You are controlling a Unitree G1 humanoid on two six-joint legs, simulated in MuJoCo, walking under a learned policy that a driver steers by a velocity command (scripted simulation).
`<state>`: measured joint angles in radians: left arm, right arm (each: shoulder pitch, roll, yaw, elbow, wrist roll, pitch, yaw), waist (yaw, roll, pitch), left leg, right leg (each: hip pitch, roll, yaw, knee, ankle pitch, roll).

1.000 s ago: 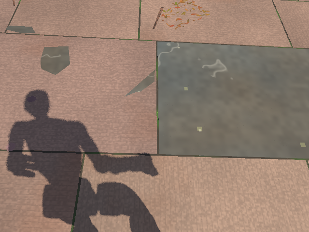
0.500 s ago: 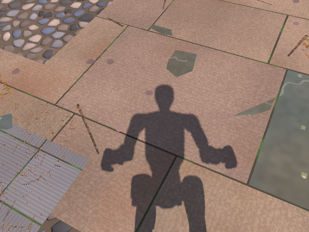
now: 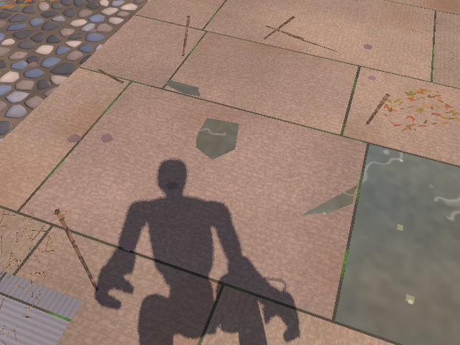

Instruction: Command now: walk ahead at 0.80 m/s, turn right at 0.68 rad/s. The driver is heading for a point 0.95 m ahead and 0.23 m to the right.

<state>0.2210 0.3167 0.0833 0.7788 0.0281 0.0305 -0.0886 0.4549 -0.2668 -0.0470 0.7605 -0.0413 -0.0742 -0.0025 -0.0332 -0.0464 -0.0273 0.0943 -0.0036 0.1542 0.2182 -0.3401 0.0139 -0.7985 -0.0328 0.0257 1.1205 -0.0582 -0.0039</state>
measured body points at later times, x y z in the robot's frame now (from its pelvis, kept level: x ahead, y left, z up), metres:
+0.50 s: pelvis +0.38 -0.10 -0.01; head +0.41 -0.12 +0.44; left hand +0.50 +0.17 -0.12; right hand +0.50 -0.40 -0.07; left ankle +0.64 +0.01 -0.67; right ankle +0.25 -0.08 -0.74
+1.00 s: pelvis +0.82 -0.30 -0.01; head +0.85 -0.33 +0.44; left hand +1.17 -0.27 -0.04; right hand +0.60 -0.48 -0.13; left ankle +0.74 -0.12 -0.74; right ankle +0.94 -0.50 -0.71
